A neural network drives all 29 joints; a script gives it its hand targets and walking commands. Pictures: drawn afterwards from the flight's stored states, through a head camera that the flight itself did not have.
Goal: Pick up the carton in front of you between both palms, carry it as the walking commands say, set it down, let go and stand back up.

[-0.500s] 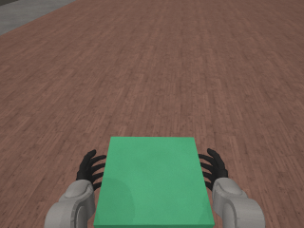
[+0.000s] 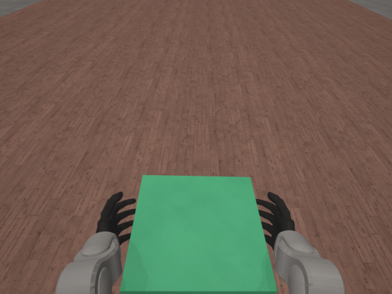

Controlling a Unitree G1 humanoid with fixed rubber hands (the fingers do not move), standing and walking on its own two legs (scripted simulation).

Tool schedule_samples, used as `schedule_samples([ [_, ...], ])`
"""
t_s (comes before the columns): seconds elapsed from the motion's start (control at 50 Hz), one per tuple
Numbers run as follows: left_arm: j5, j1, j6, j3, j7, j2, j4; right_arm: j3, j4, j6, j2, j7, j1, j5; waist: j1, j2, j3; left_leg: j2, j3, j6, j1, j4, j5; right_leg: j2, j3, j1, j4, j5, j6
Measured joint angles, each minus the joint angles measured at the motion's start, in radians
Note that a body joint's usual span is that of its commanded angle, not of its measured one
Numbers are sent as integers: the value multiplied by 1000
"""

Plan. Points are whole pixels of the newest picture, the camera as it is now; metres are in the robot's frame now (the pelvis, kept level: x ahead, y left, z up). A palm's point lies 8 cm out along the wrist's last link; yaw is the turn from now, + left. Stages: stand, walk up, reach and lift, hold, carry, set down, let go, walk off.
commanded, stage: carry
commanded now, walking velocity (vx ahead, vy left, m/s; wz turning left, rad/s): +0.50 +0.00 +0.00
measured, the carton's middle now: (194, 255) +0.23 +0.00 +0.00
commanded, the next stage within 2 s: none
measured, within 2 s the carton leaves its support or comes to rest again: neither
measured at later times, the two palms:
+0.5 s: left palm (144, 138) +0.49 +0.12 +0.08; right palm (256, 137) +0.51 -0.18 +0.07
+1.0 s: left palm (143, 125) +0.62 +0.14 +0.03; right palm (237, 126) +0.62 -0.16 +0.03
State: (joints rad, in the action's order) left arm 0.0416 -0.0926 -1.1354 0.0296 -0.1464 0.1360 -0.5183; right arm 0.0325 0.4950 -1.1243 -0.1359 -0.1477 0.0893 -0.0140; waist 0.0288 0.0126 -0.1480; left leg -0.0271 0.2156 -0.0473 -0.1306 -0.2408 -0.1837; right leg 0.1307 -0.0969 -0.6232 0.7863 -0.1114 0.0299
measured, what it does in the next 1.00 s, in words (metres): walks ahead: right foot, then left foot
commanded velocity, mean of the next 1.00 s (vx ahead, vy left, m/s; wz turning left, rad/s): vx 0.03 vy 0.00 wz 0.00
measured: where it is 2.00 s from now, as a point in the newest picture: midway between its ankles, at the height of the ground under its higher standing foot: outside the picture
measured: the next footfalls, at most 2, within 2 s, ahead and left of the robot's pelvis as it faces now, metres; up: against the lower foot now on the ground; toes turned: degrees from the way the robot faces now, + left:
right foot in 0.20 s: +0.35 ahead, -0.13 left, +0.00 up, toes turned +4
left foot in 0.54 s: +0.37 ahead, +0.10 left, +0.00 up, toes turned -10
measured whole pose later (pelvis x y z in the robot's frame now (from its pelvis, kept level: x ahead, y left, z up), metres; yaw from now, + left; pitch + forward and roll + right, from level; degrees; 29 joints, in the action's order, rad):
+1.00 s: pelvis +0.36 -0.01 -0.02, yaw +1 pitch +3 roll +0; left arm 0.18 0.09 -0.91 0.08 -0.06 0.13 -0.08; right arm 0.08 0.07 -0.89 -0.13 -0.06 -0.09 -0.17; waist 0.00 0.00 -0.11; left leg -0.06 0.19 -0.01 -0.28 -0.55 -0.32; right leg 0.08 -0.18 -0.23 0.54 -0.35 0.02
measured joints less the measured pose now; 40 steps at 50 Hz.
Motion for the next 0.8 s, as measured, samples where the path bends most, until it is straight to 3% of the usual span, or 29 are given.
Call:
schedule_samples([
  [0.12, -18, -5, -17, 9, -9, 1, -50, -12, 38, -20, 1, 1, -8, -1, -23, 2, -15, 7, -9, 45, 171, 57, -98, -10, -45, 17, -210, 96, -13],
  [0.18, -27, 3, -27, 13, -11, 0, -52, -13, 51, -35, 2, -3, -12, -5, -25, -10, -2, -11, -18, 80, 230, -8, -199, -40, -90, 87, -300, 118, -30],
  [0.2, -29, 9, -30, 13, -10, -1, -51, -12, 57, -39, 2, -5, -11, -6, -24, -11, 6, -22, -18, 93, 233, -74, -250, -51, -110, 129, -340, 141, -30],
  [0.24, -28, 29, -19, 4, -11, -2, -7, 10, 42, -45, 4, -9, -29, -6, -36, -55, 23, -76, -41, 102, 143, -343, -298, -80, -137, 138, -285, 60, -101],
  [0.26, -29, 43, -15, 3, -11, -4, 15, 20, 32, -48, 3, -10, -39, -7, -39, -61, 39, -72, -85, 102, 60, -521, -302, -80, -142, 138, -262, 25, -117],
  [0.3, -30, 48, -9, 6, -9, -4, 30, 21, 25, -48, 5, -11, -45, -10, -39, -59, 73, -41, -139, 88, -89, -766, -309, -75, -145, 170, -285, 8, -112],
  [0.32, -30, 40, -4, 8, -7, -3, 25, 16, 28, -46, 5, -12, -42, -12, -38, -58, 86, -34, -146, 79, -143, -805, -299, -76, -147, 194, -314, 11, -110],
  [0.44, -25, 1, 33, 10, 11, 1, -24, -18, 60, -10, 2, 1, -19, -32, -44, -48, 103, -38, -124, 73, -253, -461, -222, -85, -143, 312, -436, 7, -103],
  [0.54, -10, 0, 27, -1, 19, 0, -25, -19, 68, -17, 2, 10, -15, -49, -42, -60, 55, -70, -76, 79, -198, -206, 19, -103, -140, 362, -364, -90, -80],
  [0.66, 31, 59, -6, 12, 28, -7, 89, -1, -65, -22, 7, 26, -61, -68, -30, -2, -14, -53, -49, 52, -149, -250, -60, -75, -114, 402, -308, -179, -49],
  [0.8, 75, 122, 54, 27, 41, -10, 251, 25, -245, 63, 10, 51, -115, -101, -26, 6, -4, -42, -31, 44, -141, -282, -111, -57, -93, 400, -269, -226, -26],
])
